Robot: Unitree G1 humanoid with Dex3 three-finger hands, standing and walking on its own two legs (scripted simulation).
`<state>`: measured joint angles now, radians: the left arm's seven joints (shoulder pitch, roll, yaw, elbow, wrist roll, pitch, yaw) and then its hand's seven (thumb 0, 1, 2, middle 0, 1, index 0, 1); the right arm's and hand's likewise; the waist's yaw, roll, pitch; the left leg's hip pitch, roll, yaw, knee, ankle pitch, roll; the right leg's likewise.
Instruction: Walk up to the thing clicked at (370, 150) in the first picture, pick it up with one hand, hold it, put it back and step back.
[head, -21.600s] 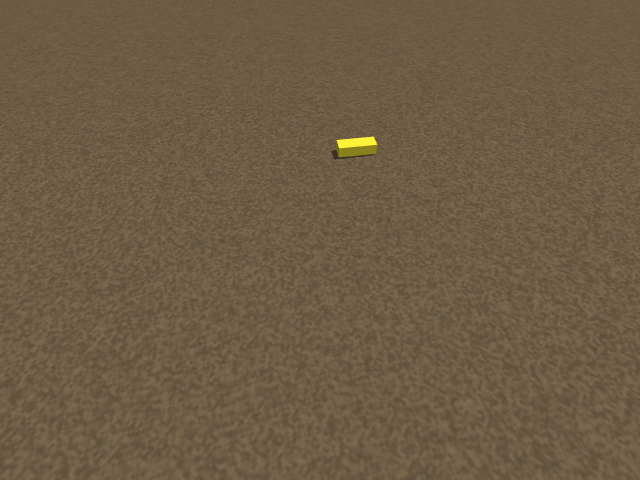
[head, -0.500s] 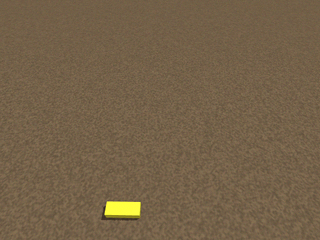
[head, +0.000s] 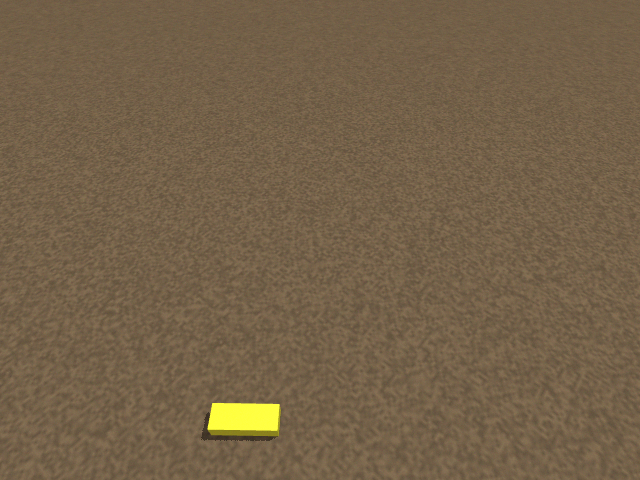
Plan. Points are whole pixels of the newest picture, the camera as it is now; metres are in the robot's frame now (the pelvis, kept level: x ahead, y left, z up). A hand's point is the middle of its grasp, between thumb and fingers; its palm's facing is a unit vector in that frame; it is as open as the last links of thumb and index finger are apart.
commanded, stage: rise first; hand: left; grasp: from above
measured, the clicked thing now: (245, 419) +0.42 +0.24 -0.75
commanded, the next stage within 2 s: none
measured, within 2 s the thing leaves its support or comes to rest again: neither
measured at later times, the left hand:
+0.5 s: hand out of the picture +0.13 +0.26 -0.20, palm faces -0.10 -0.91 -0.40, open 13.0 cm
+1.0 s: hand out of the picture +0.12 +0.27 -0.27, palm faces -0.25 -0.82 -0.52, open 14.2 cm
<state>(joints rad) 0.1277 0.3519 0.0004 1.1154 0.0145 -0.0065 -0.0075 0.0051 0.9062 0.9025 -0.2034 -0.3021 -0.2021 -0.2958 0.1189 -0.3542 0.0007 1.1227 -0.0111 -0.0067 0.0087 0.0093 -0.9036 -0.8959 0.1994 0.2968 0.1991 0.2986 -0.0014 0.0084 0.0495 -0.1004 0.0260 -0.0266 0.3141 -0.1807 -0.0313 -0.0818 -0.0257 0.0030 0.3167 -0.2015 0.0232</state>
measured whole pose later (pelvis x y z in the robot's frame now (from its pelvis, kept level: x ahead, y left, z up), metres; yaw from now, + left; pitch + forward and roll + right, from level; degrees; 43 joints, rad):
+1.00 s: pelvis -0.02 +0.01 -0.13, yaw -1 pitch +22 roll -2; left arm 0.24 0.34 0.12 0.44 0.33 0.18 0.01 0.00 -0.56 0.97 -0.08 -1.07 -0.08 -1.06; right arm 0.17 -0.24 -0.03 0.53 0.00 -0.15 0.00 0.01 -0.93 -0.90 0.20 0.30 0.20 0.30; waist -0.02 0.01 -0.15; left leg -1.11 0.02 -0.06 1.31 -0.59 -0.02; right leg -1.07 -0.01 0.00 1.28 -0.59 0.04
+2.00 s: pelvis -0.11 +0.02 -0.42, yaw -6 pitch +33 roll -8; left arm -0.73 0.73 0.14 1.23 1.23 -0.34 0.29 0.00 -0.53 1.04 -0.07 -0.99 -0.07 -0.98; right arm 0.12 -0.27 -0.02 0.76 -0.09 -0.01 0.11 0.01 -0.89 -0.89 0.20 0.30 0.20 0.30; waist -0.12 -0.01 -0.10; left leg -2.23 -0.02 -0.15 2.31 -0.66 -0.03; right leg -2.14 0.03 -0.02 2.24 -0.68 0.06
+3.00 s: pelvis -0.09 +0.02 -0.46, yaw -8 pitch +34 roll -9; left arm -0.85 0.80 0.17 1.42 1.32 -0.33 0.42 0.00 -0.52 1.01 -0.08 -1.03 -0.08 -1.02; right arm 0.09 -0.26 0.03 0.77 -0.17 0.00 0.15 0.01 -0.91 -0.90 0.20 0.30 0.20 0.30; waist -0.18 -0.03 -0.05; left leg -2.33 -0.02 -0.18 2.44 -0.72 -0.04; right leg -2.24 0.04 -0.03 2.36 -0.72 0.07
